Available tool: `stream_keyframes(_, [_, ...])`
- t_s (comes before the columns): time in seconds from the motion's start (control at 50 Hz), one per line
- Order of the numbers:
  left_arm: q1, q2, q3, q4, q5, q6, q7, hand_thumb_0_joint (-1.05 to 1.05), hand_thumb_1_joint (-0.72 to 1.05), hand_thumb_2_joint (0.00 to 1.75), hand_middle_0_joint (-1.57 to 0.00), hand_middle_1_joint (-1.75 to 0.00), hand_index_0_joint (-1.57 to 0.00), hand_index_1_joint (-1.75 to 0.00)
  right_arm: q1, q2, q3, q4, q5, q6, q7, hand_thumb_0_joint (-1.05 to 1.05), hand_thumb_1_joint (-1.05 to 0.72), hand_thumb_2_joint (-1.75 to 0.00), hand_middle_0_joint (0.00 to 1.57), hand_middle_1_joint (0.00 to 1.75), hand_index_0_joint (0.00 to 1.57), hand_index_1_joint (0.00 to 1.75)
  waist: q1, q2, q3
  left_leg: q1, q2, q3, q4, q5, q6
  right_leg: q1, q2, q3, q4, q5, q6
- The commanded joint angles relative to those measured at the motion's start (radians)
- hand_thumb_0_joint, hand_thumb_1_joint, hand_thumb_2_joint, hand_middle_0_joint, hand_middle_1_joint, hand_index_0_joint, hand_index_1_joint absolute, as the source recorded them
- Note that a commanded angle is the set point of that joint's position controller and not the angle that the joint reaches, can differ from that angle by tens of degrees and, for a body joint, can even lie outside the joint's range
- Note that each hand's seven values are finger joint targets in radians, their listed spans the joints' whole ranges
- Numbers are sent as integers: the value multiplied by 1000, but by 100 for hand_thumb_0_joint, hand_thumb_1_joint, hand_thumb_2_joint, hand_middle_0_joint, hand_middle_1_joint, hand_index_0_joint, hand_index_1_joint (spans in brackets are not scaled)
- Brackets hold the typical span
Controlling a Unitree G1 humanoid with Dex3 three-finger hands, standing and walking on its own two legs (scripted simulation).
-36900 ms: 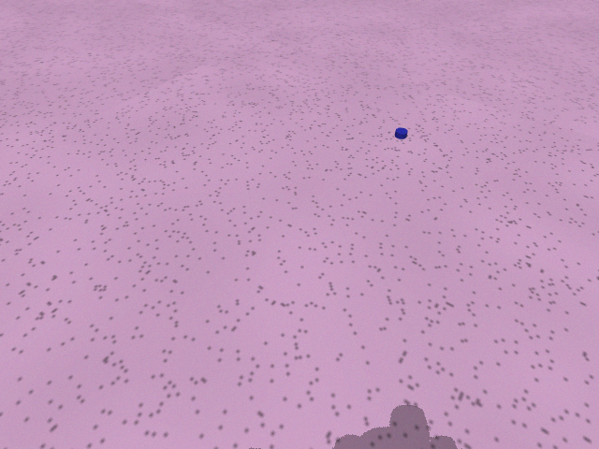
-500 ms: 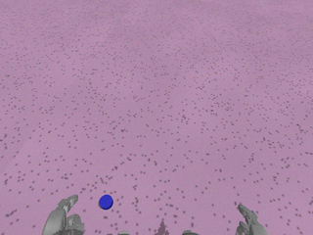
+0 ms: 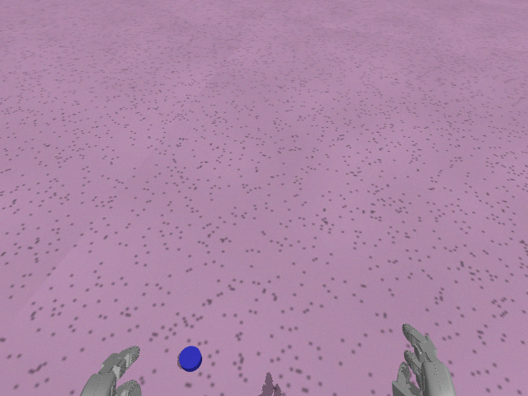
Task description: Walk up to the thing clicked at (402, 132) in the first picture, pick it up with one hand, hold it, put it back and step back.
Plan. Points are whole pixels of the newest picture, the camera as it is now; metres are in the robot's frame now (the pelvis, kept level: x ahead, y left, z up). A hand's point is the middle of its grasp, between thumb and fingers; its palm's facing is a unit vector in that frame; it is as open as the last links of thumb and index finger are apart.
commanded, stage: home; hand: left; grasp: from above
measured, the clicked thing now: (190, 358) +0.43 +0.24 -0.70
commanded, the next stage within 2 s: stand in 1.66 s
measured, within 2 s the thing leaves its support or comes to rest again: neither
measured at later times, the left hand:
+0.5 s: hand out of the picture +0.16 +0.18 -0.04, palm faces +0.04 -0.98 -0.20, open 7.4 cm
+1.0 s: hand out of the picture +0.16 +0.17 -0.04, palm faces +0.04 -0.98 -0.20, open 7.4 cm
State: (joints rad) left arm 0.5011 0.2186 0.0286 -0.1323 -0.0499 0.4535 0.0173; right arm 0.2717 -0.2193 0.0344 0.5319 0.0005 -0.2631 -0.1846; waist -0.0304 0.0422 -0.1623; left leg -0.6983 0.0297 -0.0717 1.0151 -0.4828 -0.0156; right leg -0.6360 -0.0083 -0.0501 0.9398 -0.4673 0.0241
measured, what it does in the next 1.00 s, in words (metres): stands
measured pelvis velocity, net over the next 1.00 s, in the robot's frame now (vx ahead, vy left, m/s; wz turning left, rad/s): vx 0.00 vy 0.00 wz -0.01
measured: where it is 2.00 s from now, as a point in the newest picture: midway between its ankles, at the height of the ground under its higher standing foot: outside the picture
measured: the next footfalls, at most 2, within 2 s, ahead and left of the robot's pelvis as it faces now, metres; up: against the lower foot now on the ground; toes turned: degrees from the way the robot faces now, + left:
none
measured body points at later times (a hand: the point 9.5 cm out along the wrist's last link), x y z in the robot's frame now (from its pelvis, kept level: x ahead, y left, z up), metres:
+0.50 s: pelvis +0.00 +0.00 +0.00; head +0.01 +0.01 +0.45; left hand +0.16 +0.23 -0.03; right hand +0.15 -0.25 -0.06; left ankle +0.01 +0.12 -0.68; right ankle +0.00 -0.14 -0.68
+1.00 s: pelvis +0.00 +0.00 +0.00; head +0.00 +0.00 +0.45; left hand +0.15 +0.23 -0.03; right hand +0.15 -0.25 -0.06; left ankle +0.01 +0.12 -0.68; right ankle +0.00 -0.14 -0.68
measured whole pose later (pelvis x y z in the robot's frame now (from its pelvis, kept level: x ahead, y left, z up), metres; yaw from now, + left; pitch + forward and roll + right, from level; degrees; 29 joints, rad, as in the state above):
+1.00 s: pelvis +0.00 +0.00 +0.00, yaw +0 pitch +9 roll -3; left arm 0.51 0.23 0.02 -0.13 -0.06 0.45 0.02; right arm 0.29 -0.23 0.03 0.55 0.00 -0.26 -0.19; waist -0.03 0.05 -0.17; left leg -0.70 0.03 -0.07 1.02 -0.48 -0.02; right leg -0.65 0.00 -0.04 0.96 -0.47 0.02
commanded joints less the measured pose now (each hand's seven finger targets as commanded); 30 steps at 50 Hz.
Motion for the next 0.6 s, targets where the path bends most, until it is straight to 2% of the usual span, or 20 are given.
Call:
stream_keyframes(0.0, [-33,105,64,-194,8,-53,6,0,90,90,-20,-30,-20,-30,-46,-121,-52,-144,2,-51,-15,0,-90,-90,20,30,20,30,-15,31,-85,131,-27,17,-183,221,21,30,38,-25,-139,181,-29])
stream_keyframes(0.12, [-32,100,61,-185,3,-52,7,0,90,90,-20,-30,-20,-30,-42,-123,-53,-141,2,-47,-15,0,-90,-90,20,30,20,30,-17,19,-94,136,-26,15,-174,266,22,41,38,-25,-135,220,-28])
stream_keyframes(0.2, [-31,98,60,-172,2,-49,8,0,90,90,-20,-30,-20,-30,-53,-122,-49,-148,3,-48,-15,0,-90,-90,20,30,20,30,-4,-5,-49,106,-26,16,-188,203,25,28,36,-26,-150,171,-25])
stream_keyframes(0.3, [-24,101,62,-173,2,-48,6,0,90,90,-20,-30,-20,-30,-44,-123,-53,-145,3,-50,-15,0,-90,-90,20,30,20,30,-11,-4,-73,114,-28,22,-177,224,26,36,34,-21,-148,194,-24])
stream_keyframes(0.34, [-22,107,70,-177,5,-49,6,0,90,90,-20,-30,-20,-30,-42,-124,-55,-144,3,-48,-15,0,-90,-90,20,30,20,30,-3,18,-81,121,-27,24,-178,228,23,35,34,-19,-143,191,-27])
stream_keyframes(0.36, [-30,102,60,-181,4,-50,6,0,90,90,-20,-30,-20,-30,-44,-124,-53,-144,3,-48,-15,0,-90,-90,20,30,20,30,-6,-1,-84,121,-24,19,-181,233,24,39,36,-24,-143,192,-26])
stream_keyframes(0.42, [-32,106,69,-179,3,-50,6,0,90,90,-20,-30,-20,-30,-46,-125,-55,-145,3,-49,-14,0,-90,-90,20,30,20,30,-5,11,-68,117,-23,20,-185,209,24,29,36,-22,-144,174,-26])
stream_keyframes(0.52, [-38,102,59,-166,5,-48,4,0,90,90,-20,-30,-20,-30,-51,-122,-52,-148,4,-49,-14,0,-90,-90,20,30,20,30,-9,14,-41,100,-23,15,-196,157,25,10,34,-22,-152,133,-25])
stream_keyframes(0.58, [-54,125,79,-189,2,-52,5,0,90,90,-20,-30,-20,-30,-50,-126,-54,-146,3,-51,-14,0,-90,-90,20,30,20,30,-7,19,-40,94,-25,22,-197,131,26,12,33,-20,-156,111,-24])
